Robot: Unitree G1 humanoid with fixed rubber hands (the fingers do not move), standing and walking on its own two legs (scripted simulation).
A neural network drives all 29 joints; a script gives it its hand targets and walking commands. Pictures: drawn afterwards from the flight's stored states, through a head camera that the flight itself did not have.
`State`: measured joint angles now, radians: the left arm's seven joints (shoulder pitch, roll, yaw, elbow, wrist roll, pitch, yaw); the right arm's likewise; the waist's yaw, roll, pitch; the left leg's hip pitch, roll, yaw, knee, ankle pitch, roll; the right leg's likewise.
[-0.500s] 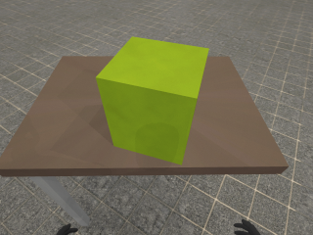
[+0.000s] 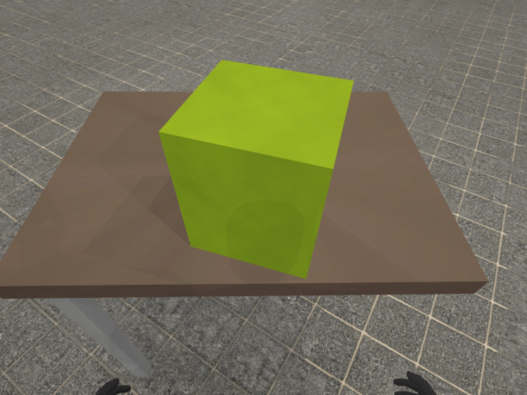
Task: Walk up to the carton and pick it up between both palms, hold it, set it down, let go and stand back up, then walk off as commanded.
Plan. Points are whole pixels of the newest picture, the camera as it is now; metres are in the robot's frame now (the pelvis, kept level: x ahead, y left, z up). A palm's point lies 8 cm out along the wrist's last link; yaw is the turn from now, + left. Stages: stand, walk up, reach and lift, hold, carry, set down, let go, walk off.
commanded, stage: stand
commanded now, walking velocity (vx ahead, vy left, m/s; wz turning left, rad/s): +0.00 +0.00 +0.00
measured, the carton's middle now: (264, 171) +0.45 +0.02 +0.11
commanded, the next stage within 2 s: walk up in 1.30 s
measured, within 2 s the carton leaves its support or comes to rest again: neither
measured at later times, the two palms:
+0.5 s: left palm out of the picture +0.11 +0.27 -0.10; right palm out of the picture +0.12 -0.24 -0.10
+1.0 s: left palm out of the picture +0.10 +0.27 -0.10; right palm out of the picture +0.11 -0.24 -0.10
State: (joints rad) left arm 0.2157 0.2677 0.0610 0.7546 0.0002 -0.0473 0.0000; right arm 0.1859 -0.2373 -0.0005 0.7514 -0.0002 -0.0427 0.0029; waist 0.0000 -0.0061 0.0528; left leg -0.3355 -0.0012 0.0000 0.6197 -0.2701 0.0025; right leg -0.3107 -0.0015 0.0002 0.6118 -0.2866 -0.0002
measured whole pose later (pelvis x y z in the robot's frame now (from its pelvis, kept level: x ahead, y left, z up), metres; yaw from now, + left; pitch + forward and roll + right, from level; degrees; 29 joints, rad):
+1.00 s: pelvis -0.01 +0.00 +0.00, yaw +0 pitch -1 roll +0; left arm 0.21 0.27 0.06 0.79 0.00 -0.05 0.00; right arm 0.18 -0.24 0.00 0.80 0.00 -0.04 0.01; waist 0.00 -0.01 0.05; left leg -0.34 0.00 0.00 0.60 -0.25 0.00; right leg -0.31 0.00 0.00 0.58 -0.26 0.00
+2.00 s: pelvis -0.01 +0.00 +0.00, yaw +0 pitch -1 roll -1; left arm 0.21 0.27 0.05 0.82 0.00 -0.04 0.00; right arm 0.18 -0.24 0.00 0.81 0.00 -0.03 0.01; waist 0.00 -0.01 0.04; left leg -0.33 0.00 0.00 0.59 -0.23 0.00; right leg -0.30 0.00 0.00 0.57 -0.25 0.00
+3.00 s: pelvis +0.01 +0.01 +0.02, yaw +0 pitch -3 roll -1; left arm 0.32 0.33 0.11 -0.01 -0.06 0.30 -0.07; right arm 0.54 -0.16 0.03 -0.13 0.08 0.10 -0.19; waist 0.00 -0.08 0.06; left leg -0.15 0.00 0.00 0.36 -0.16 0.00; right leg -0.11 0.00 0.00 0.31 -0.16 0.01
